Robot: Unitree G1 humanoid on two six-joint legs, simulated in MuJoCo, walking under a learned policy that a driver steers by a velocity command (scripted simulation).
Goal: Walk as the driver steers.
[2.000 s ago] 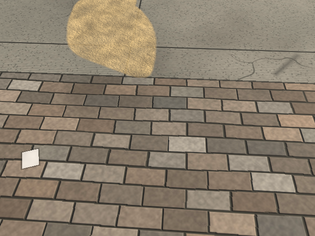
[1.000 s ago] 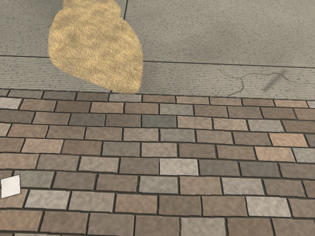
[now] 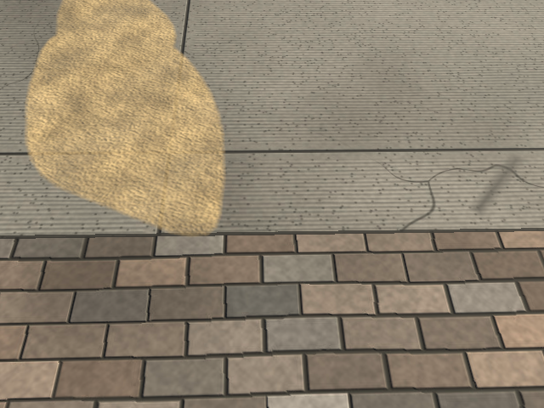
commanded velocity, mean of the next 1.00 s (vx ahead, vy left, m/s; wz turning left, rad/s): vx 0.38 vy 0.00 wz -0.28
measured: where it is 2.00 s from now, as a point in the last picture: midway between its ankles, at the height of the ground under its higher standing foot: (322, 221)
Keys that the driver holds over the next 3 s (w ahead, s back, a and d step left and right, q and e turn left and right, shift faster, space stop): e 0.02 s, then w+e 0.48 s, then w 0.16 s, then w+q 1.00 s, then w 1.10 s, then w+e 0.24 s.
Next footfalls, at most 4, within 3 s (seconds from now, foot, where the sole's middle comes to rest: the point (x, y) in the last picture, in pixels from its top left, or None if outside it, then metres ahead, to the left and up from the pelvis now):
0.16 right None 0.03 -0.12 -0.77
0.66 left None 0.41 0.02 -0.77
1.12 right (396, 352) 0.60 -0.29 -0.77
1.62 left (290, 256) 0.88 -0.03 -0.77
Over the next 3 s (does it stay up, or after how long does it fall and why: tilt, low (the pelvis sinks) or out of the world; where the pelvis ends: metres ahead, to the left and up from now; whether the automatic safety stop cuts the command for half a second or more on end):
stays up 1.47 0.06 0.01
